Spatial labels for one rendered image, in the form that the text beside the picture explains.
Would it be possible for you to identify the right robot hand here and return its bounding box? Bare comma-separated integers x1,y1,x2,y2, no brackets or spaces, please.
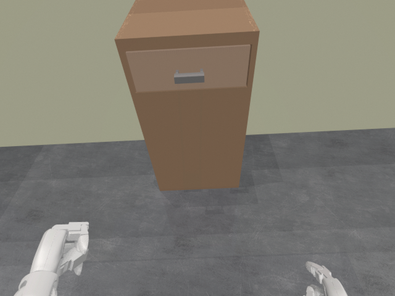
303,261,347,296

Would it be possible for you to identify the cabinet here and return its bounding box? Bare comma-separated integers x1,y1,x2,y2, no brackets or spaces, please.
115,0,260,191

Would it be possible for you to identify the drawer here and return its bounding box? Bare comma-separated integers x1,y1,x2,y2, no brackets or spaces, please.
126,44,251,92

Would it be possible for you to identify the left robot hand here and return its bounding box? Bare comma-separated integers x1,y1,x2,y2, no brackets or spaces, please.
30,222,89,276

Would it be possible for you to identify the handle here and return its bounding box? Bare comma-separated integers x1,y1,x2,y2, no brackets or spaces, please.
174,68,204,84

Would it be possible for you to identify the left robot forearm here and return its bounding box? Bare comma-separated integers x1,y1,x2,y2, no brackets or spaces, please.
14,271,59,296

